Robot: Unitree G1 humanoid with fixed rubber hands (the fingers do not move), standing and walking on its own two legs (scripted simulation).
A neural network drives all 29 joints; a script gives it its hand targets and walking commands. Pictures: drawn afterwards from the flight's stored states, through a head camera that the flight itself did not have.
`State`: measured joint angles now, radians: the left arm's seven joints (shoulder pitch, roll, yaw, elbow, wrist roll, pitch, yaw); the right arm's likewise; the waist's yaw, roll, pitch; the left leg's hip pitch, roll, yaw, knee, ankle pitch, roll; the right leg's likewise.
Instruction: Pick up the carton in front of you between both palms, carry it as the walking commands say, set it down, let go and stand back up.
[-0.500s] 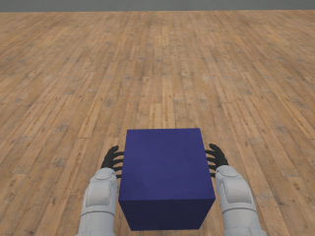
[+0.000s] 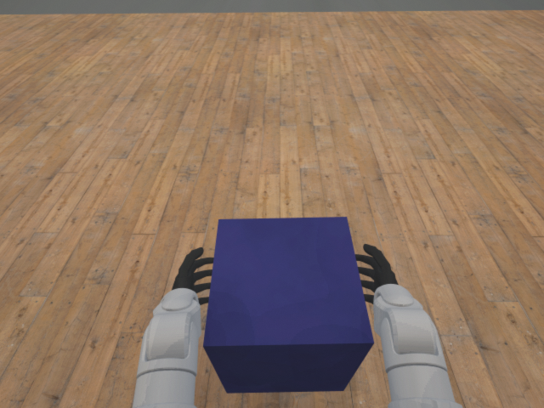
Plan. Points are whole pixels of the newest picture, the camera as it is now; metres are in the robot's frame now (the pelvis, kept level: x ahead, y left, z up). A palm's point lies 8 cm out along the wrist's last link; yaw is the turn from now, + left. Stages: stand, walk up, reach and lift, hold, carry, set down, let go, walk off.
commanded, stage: hold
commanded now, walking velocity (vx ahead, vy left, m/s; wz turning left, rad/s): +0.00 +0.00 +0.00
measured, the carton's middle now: (283, 309) +0.31 +0.00 -0.04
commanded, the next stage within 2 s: set down in 0.76 s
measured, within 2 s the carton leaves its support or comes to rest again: neither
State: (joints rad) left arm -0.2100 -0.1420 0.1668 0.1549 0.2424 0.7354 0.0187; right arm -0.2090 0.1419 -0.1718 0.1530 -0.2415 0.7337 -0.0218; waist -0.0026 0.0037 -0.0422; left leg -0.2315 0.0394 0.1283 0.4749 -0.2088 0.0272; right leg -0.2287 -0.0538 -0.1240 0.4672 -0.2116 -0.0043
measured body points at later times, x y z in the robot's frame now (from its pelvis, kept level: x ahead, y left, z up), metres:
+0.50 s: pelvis -0.03 -0.01 +0.00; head -0.08 -0.01 +0.45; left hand +0.27 +0.14 +0.04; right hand +0.28 -0.16 +0.04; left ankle +0.01 +0.11 -0.74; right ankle +0.02 -0.12 -0.74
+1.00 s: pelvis -0.01 -0.01 +0.00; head -0.04 -0.01 +0.45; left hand +0.31 +0.14 +0.03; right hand +0.31 -0.16 +0.03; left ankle +0.01 +0.11 -0.74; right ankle +0.02 -0.12 -0.74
